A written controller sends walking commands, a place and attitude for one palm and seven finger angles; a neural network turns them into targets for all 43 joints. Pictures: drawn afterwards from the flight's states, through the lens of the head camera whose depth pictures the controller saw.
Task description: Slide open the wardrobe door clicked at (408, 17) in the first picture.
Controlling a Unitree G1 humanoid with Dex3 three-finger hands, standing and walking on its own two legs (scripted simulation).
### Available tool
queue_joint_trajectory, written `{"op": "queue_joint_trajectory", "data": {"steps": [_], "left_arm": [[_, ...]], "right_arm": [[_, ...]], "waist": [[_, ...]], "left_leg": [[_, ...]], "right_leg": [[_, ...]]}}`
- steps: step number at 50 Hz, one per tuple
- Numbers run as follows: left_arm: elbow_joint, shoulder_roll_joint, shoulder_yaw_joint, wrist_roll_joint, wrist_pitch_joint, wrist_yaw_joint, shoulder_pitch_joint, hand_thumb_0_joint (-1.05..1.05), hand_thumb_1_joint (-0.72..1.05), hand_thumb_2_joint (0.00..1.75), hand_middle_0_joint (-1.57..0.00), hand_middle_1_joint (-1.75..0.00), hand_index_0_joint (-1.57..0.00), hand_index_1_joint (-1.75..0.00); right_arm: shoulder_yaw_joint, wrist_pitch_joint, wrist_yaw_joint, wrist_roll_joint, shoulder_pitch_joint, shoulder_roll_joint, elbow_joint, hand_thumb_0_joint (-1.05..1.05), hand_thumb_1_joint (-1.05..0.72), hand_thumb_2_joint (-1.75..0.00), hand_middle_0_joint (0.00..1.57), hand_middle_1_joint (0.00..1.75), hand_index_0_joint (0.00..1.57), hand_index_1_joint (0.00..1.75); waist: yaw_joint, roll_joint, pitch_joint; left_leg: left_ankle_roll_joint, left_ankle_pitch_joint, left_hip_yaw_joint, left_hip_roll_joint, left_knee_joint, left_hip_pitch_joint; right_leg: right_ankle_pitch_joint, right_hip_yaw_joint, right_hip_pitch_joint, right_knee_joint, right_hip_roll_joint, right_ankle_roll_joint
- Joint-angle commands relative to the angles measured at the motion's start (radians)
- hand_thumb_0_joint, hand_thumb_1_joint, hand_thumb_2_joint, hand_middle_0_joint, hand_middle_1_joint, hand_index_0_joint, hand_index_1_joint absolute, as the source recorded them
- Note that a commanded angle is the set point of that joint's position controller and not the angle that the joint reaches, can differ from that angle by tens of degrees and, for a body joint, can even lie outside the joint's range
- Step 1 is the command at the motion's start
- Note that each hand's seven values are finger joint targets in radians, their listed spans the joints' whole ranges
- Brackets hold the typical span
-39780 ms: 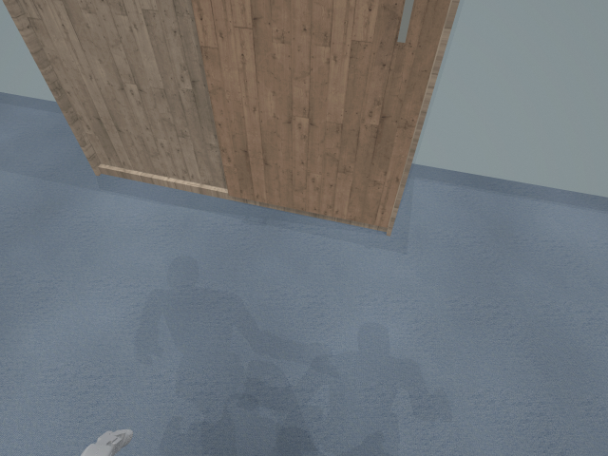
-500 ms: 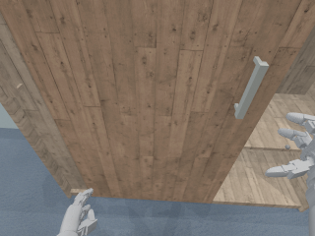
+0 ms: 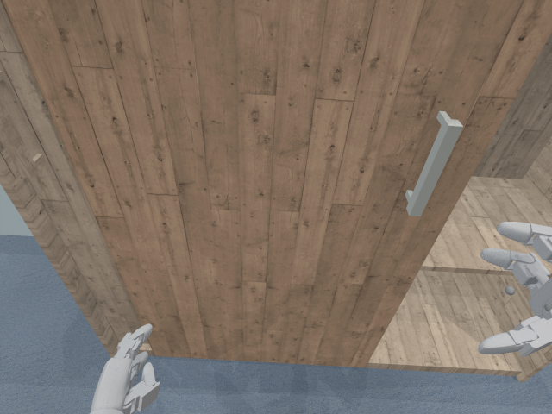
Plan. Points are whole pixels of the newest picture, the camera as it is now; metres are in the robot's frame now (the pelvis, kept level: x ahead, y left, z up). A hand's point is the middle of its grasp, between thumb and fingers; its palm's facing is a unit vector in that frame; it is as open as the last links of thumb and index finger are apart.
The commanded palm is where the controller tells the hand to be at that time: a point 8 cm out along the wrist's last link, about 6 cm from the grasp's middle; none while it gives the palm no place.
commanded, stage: draw the hand back to the body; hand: right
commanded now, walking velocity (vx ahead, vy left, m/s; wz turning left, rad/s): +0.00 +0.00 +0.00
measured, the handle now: (427, 165) +0.47 -0.25 +0.16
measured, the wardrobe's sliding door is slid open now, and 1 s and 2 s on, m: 0.57 0.57 0.57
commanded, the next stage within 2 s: step back with the hand held close in 1.04 s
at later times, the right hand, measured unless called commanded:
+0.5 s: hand (526, 286) +0.23 -0.28 +0.17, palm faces +0.43 +0.83 -0.35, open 10.4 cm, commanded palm +0.17 -0.32 +0.18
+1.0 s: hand (530, 301) +0.21 -0.28 +0.17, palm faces +0.44 +0.82 -0.35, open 7.4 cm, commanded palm +0.16 -0.31 +0.18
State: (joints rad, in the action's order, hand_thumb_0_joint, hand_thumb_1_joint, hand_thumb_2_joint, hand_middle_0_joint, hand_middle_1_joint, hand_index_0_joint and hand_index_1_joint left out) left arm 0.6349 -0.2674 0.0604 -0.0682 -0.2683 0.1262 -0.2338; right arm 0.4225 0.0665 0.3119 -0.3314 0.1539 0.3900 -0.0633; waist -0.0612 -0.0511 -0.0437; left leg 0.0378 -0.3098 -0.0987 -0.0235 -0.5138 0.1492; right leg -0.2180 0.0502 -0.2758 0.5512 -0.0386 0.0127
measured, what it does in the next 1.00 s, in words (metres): stands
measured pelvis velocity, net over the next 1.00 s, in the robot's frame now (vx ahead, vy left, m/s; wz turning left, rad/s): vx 0.02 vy -0.01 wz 0.02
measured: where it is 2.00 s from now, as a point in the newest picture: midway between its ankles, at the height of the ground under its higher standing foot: outside the picture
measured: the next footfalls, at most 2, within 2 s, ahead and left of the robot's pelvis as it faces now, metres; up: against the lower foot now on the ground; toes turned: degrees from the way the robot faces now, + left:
none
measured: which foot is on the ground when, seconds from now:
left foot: down 0.00-1.00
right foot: down 0.00-1.00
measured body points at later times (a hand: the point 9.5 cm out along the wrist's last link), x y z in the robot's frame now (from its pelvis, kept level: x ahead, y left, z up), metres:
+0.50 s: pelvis +0.02 -0.02 +0.01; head -0.01 +0.00 +0.46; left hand +0.21 +0.20 -0.07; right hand +0.20 -0.32 +0.19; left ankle -0.01 +0.09 -0.73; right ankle +0.05 -0.11 -0.73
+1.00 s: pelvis +0.02 -0.01 +0.01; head -0.01 +0.00 +0.46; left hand +0.21 +0.21 -0.07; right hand +0.18 -0.32 +0.19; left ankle -0.01 +0.09 -0.73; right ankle +0.05 -0.11 -0.73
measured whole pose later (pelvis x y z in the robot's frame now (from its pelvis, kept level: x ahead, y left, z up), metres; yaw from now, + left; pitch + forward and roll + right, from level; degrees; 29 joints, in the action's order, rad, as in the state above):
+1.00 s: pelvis +0.02 -0.01 +0.01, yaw +1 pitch -5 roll +0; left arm 0.64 -0.23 0.03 0.01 -0.10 0.08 -0.19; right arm 0.33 -0.05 -0.09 -0.09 0.46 0.33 -0.39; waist -0.08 -0.05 0.01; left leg 0.02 -0.25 -0.07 0.00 -0.35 0.00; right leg -0.18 0.08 -0.13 0.39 -0.01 0.03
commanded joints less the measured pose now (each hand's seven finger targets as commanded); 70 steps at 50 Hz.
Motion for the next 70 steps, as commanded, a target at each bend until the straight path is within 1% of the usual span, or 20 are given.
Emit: {"op": "queue_joint_trajectory", "data": {"steps": [1,2,4,10,14,17,23,26,30,33,39,50,57,58,59,60,61,63,66,70], "left_arm": [[-0.145,-0.109,-0.056,0.037,-0.049,-0.013,0.165,0.0,0.9,0.9,-0.2,-0.3,-0.2,-0.3],[-0.138,-0.098,-0.054,0.038,-0.034,-0.016,0.162,0.0,0.9,0.9,-0.2,-0.3,-0.2,-0.3],[-0.141,-0.096,-0.06,0.043,-0.012,-0.024,0.16,0.0,0.9,0.9,-0.2,-0.3,-0.2,-0.3],[-0.134,-0.093,-0.067,0.056,0.02,-0.019,0.166,0.0,0.9,0.9,-0.2,-0.3,-0.2,-0.3],[-0.124,-0.084,-0.063,0.061,0.031,-0.019,0.171,0.0,0.9,0.9,-0.2,-0.3,-0.2,-0.3],[-0.128,-0.085,-0.066,0.064,0.041,-0.024,0.172,0.0,0.9,0.9,-0.2,-0.3,-0.2,-0.3],[-0.146,-0.082,-0.069,0.068,0.083,-0.045,0.174,0.0,0.9,0.9,-0.2,-0.3,-0.2,-0.3],[-0.154,-0.081,-0.074,0.071,0.098,-0.05,0.177,0.0,0.9,0.9,-0.2,-0.3,-0.2,-0.3],[-0.162,-0.071,-0.073,0.072,0.104,-0.053,0.173,0.0,0.9,0.9,-0.2,-0.3,-0.2,-0.3],[-0.164,-0.073,-0.072,0.074,0.101,-0.052,0.173,0.0,0.9,0.9,-0.2,-0.3,-0.2,-0.3],[-0.157,-0.074,-0.077,0.071,0.113,-0.043,0.172,0.0,0.9,0.9,-0.2,-0.3,-0.2,-0.3],[-0.155,-0.07,-0.076,0.078,0.106,-0.038,0.187,0.0,0.9,0.9,-0.2,-0.3,-0.2,-0.3],[-0.15,-0.067,-0.078,0.074,0.106,-0.037,0.193,0.0,0.9,0.9,-0.2,-0.3,-0.2,-0.3],[-0.143,-0.073,-0.077,0.075,0.106,-0.034,0.193,0.0,0.9,0.9,-0.2,-0.3,-0.2,-0.3],[-0.185,-0.085,-0.074,0.066,0.13,-0.038,0.198,0.0,0.9,0.9,-0.2,-0.3,-0.2,-0.3],[-0.165,-0.07,-0.072,0.071,0.145,-0.036,0.192,0.0,0.9,0.9,-0.2,-0.3,-0.2,-0.3],[-0.176,-0.07,-0.076,0.071,0.152,-0.037,0.201,0.0,0.9,0.9,-0.2,-0.3,-0.2,-0.3],[-0.186,-0.074,-0.08,0.072,0.175,-0.041,0.181,0.0,0.9,0.9,-0.2,-0.3,-0.2,-0.3],[-0.212,-0.083,-0.09,0.066,0.192,-0.041,0.173,0.0,0.9,0.9,-0.2,-0.3,-0.2,-0.3],[-0.242,-0.081,-0.097,0.061,0.218,-0.038,0.163,0.0,0.9,0.9,-0.2,-0.3,-0.2,-0.3]], "right_arm": [[0.055,-0.136,-0.265,0.119,-0.063,0.189,-0.242,0.0,0.26,-0.34,0.24,0.98,0.24,0.98],[0.03,-0.143,-0.292,0.142,-0.024,0.16,-0.244,0.0,0.22,-0.36,0.24,0.96,0.24,0.96],[0.031,-0.169,-0.336,0.165,0.015,0.168,-0.319,0.0,0.15,-0.39,0.24,0.92,0.24,0.92],[0.03,-0.207,-0.416,0.224,-0.019,0.197,-0.453,0.0,-0.07,-0.5,0.23,0.79,0.23,0.79],[-0.001,-0.204,-0.437,0.24,0.021,0.16,-0.455,0.0,-0.21,-0.57,0.22,0.7,0.22,0.7],[-0.01,-0.203,-0.438,0.246,0.076,0.144,-0.473,0.0,-0.32,-0.62,0.22,0.64,0.22,0.64],[0.023,-0.193,-0.424,0.24,0.19,0.148,-0.47,0.0,-0.54,-0.73,0.21,0.51,0.21,0.51],[0.043,-0.194,-0.418,0.239,0.221,0.159,-0.501,0.0,-0.65,-0.78,0.21,0.45,0.21,0.45],[0.036,-0.197,-0.42,0.245,0.212,0.157,-0.567,0.0,-0.79,-0.85,0.2,0.36,0.2,0.36],[0.027,-0.196,-0.424,0.246,0.216,0.15,-0.59,0.0,-0.9,-0.9,0.2,0.3,0.2,0.3],[0.019,-0.188,-0.424,0.242,0.214,0.13,-0.535,0.0,-0.9,-0.9,0.2,0.3,0.2,0.3],[0.03,-0.2,-0.427,0.243,0.204,0.15,-0.549,0.0,-0.9,-0.9,0.2,0.3,0.2,0.3],[0.02,-0.204,-0.419,0.239,0.21,0.134,-0.527,0.0,-0.9,-0.9,0.2,0.3,0.2,0.3],[0.035,-0.207,-0.425,0.241,0.119,0.166,-0.54,0.0,-0.9,-0.9,0.2,0.3,0.2,0.3],[0.148,-0.248,-0.437,0.254,0.009,0.285,-0.611,0.0,-0.9,-0.9,0.2,0.3,0.2,0.3],[0.083,-0.252,-0.429,0.252,0.122,0.198,-0.514,0.0,-0.9,-0.9,0.2,0.3,0.2,0.3],[0.086,-0.254,-0.427,0.257,0.14,0.207,-0.524,0.0,-0.9,-0.9,0.2,0.3,0.2,0.3],[0.044,-0.251,-0.422,0.263,0.222,0.154,-0.499,0.0,-0.9,-0.9,0.2,0.3,0.2,0.3],[0.048,-0.257,-0.423,0.26,0.299,0.153,-0.536,0.0,-0.9,-0.9,0.2,0.3,0.2,0.3],[0.097,-0.264,-0.433,0.255,0.346,0.202,-0.603,0.0,-0.9,-0.9,0.2,0.3,0.2,0.3]], "waist": [[-0.004,0.047,0.064],[0.004,0.03,0.06],[-0.003,-0.005,-0.008],[-0.002,-0.028,-0.089],[0.001,-0.037,-0.036],[-0.007,-0.034,-0.046],[-0.021,0.035,-0.005],[-0.025,0.023,-0.023],[-0.019,-0.054,-0.038],[-0.016,-0.05,-0.031],[-0.008,0.015,0.013],[-0.019,-0.016,-0.001],[-0.014,-0.005,0.043],[-0.008,-0.022,0.028],[0.019,0.002,0.1],[0.026,0.06,0.095],[0.019,0.077,0.082],[0.026,0.062,0.02],[0.025,0.0,-0.069],[0.027,0.065,-0.119]], "left_leg": [[-0.024,0.01,0.105,0.047,0.231,0.189],[-0.024,0.006,0.106,0.052,0.223,0.175],[-0.022,0.032,0.098,0.052,0.2,0.121],[-0.019,0.12,0.085,0.038,0.192,0.059],[-0.015,0.131,0.074,0.033,0.196,0.047],[-0.012,0.18,0.071,0.03,0.186,0.016],[-0.014,0.234,0.065,0.026,0.192,-0.011],[-0.013,0.271,0.066,0.024,0.197,-0.032],[-0.015,0.266,0.069,0.025,0.198,-0.024],[-0.015,0.255,0.067,0.024,0.205,-0.02],[-0.02,0.212,0.066,0.021,0.225,0.003],[-0.02,0.196,0.077,0.027,0.249,-0.017],[-0.024,0.17,0.081,0.027,0.271,0.004],[-0.024,0.161,0.085,0.028,0.275,0.003],[-0.033,0.179,0.157,0.076,0.326,0.108],[-0.033,0.183,0.163,0.103,0.328,0.127],[-0.041,0.25,0.167,0.112,0.322,0.132],[-0.051,0.342,0.141,0.116,0.271,0.108],[-0.063,0.376,0.119,0.103,0.215,0.076],[-0.066,0.402,0.117,0.091,0.176,0.058]], "right_leg": [[-0.021,-0.063,0.108,-0.094,0.026,0.023],[-0.024,-0.056,0.119,-0.098,0.021,0.024],[-0.016,-0.054,0.153,-0.123,0.019,0.026],[0.057,-0.049,0.234,-0.16,0.016,0.032],[0.072,-0.06,0.238,-0.184,0.013,0.027],[0.134,-0.063,0.253,-0.193,0.01,0.024],[0.197,-0.059,0.231,-0.202,0.005,0.016],[0.239,-0.052,0.239,-0.196,0.004,0.016],[0.244,-0.048,0.259,-0.19,0.005,0.01],[0.23,-0.051,0.259,-0.193,0.005,0.01],[0.169,-0.045,0.246,-0.203,0.007,0.016],[0.137,-0.036,0.252,-0.205,0.019,0.022],[0.115,-0.03,0.252,-0.212,0.017,0.022],[0.102,-0.031,0.252,-0.213,0.022,0.023],[0.043,-0.05,0.17,-0.161,0.001,0.041],[0.047,-0.057,0.16,-0.13,0.005,0.041],[0.08,-0.053,0.175,-0.118,0.008,0.043],[0.157,-0.039,0.179,-0.106,-0.001,0.041],[0.254,-0.034,0.2,-0.117,-0.014,0.043],[0.304,-0.043,0.174,-0.113,-0.028,0.044]]}}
